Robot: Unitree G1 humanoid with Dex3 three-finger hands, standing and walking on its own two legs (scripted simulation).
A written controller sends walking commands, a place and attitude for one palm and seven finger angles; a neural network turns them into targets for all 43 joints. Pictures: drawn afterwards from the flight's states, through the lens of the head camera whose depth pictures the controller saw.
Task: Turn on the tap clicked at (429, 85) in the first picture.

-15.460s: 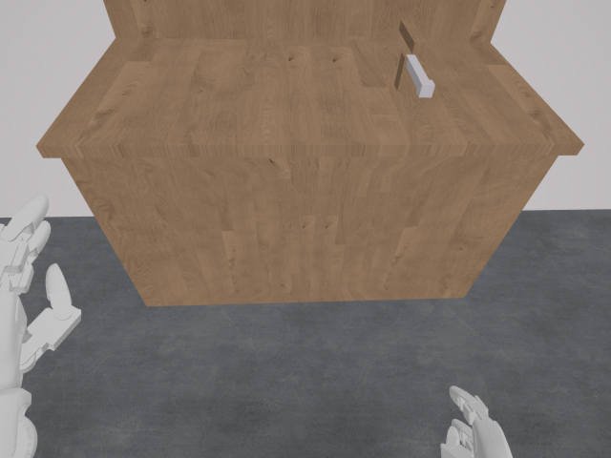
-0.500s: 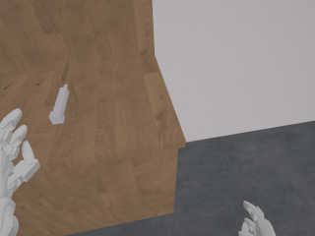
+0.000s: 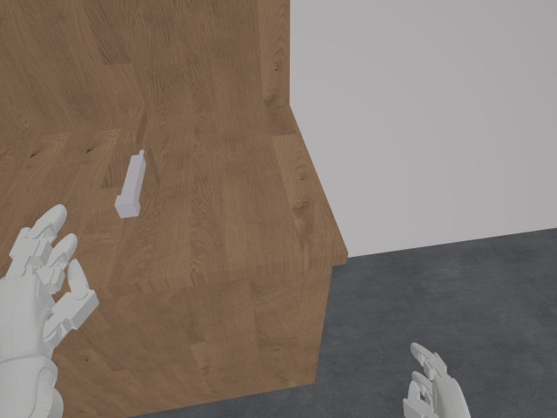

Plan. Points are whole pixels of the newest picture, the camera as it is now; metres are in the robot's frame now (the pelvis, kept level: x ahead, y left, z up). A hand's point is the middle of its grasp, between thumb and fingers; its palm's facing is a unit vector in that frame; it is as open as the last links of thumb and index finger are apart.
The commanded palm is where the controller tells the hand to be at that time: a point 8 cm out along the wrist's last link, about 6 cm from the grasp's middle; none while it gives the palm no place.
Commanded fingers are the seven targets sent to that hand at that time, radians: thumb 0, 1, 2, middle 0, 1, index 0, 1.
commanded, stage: turn the palm inward beside the body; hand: left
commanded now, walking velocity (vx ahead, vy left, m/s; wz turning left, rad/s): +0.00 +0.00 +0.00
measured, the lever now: (127, 205) +0.38 +0.31 +0.11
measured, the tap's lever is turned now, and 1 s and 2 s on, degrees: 0 0 0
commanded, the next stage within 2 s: reach beside the lever's end, fingers flat in 0.84 s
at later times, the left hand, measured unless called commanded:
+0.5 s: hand (100, 309) +0.18 +0.22 +0.16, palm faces +0.48 -0.86 -0.13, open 7.4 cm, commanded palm +0.12 +0.26 +0.17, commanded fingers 0.00 0.90 0.90 -0.20 -0.30 -0.20 -0.30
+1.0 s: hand (122, 303) +0.19 +0.20 +0.16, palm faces +0.48 -0.86 -0.14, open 7.4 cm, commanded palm +0.13 +0.25 +0.17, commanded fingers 0.00 0.90 0.90 -0.20 -0.30 -0.20 -0.30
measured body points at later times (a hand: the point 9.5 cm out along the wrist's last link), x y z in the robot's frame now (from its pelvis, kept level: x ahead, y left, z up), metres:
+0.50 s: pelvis -0.01 -0.01 +0.00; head -0.03 -0.04 +0.45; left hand +0.15 +0.27 +0.17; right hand +0.20 -0.22 -0.07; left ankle -0.01 +0.12 -0.72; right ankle +0.01 -0.09 -0.72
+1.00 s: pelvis +0.01 -0.03 +0.00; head -0.02 -0.06 +0.45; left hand +0.16 +0.25 +0.16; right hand +0.21 -0.24 -0.08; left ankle -0.01 +0.12 -0.72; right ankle +0.01 -0.09 -0.72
